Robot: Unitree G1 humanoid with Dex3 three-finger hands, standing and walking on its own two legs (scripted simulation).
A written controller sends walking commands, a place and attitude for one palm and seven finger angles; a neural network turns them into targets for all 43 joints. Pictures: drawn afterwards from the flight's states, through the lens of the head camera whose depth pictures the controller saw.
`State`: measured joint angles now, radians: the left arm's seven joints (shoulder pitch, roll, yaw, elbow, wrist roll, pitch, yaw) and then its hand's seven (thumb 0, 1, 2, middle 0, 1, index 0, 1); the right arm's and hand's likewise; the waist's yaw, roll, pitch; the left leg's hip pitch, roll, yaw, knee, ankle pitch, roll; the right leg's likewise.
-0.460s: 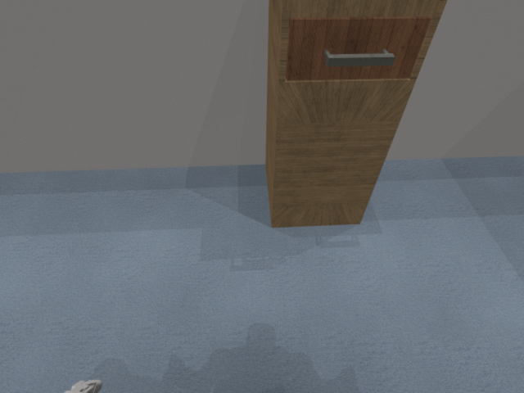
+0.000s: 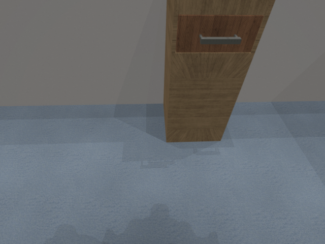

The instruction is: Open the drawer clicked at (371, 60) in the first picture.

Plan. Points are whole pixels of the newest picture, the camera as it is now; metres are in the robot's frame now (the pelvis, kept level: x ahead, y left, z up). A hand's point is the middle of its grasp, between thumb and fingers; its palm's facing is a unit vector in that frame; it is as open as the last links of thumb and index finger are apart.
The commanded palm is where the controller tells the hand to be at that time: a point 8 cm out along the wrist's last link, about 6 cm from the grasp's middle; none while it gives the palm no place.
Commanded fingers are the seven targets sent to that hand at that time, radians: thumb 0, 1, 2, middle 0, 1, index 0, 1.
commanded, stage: stand and wait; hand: left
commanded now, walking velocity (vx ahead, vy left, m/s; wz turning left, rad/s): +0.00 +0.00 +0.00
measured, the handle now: (219, 38) +0.98 -0.20 +0.07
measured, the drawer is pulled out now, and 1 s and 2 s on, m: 0.00 0.00 0.00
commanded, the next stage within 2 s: look at it before walking up in 0.44 s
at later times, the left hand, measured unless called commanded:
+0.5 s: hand out of the picture +0.07 +0.24 -0.15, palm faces -0.02 -0.94 -0.34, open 7.4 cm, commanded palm none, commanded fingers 0.00 0.90 0.90 -0.20 -0.30 -0.20 -0.30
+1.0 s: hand out of the picture +0.08 +0.24 -0.15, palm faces -0.02 -0.94 -0.34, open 7.4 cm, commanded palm none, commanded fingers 0.00 0.90 0.90 -0.20 -0.30 -0.20 -0.30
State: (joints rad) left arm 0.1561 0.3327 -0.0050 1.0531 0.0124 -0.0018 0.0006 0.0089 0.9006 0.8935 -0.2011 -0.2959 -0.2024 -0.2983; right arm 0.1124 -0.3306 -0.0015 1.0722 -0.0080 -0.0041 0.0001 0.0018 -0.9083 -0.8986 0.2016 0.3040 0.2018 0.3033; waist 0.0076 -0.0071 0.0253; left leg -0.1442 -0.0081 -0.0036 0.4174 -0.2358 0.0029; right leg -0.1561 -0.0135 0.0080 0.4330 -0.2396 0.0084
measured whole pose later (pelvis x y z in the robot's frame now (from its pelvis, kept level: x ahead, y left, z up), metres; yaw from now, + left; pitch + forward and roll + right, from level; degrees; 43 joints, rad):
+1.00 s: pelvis +0.00 -0.01 +0.00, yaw +0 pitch -2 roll +0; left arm 0.14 0.34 0.00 1.08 0.01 -0.01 0.00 0.01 0.90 0.89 -0.20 -0.30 -0.20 -0.30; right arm 0.11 -0.34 0.01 1.11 0.00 -0.01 0.00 0.00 -0.91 -0.90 0.20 0.30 0.20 0.30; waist 0.01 0.00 0.03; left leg -0.13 0.01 -0.01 0.36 -0.21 -0.01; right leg -0.14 0.00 0.01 0.38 -0.21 0.00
